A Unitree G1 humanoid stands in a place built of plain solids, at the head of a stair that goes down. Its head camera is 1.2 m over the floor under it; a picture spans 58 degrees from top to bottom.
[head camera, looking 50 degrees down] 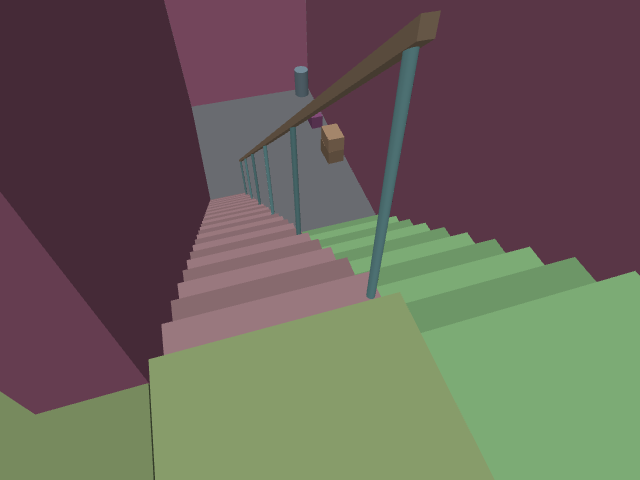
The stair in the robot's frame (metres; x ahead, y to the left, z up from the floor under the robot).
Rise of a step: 0.20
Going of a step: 0.23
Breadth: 0.81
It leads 17 degrees to the left of straight ahead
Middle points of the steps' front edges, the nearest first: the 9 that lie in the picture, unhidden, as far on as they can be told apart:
0.67 0.12 0.00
0.89 0.19 -0.20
1.12 0.26 -0.40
1.34 0.33 -0.60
1.57 0.40 -0.80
1.79 0.47 -1.00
2.02 0.53 -1.19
2.24 0.60 -1.39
2.46 0.67 -1.59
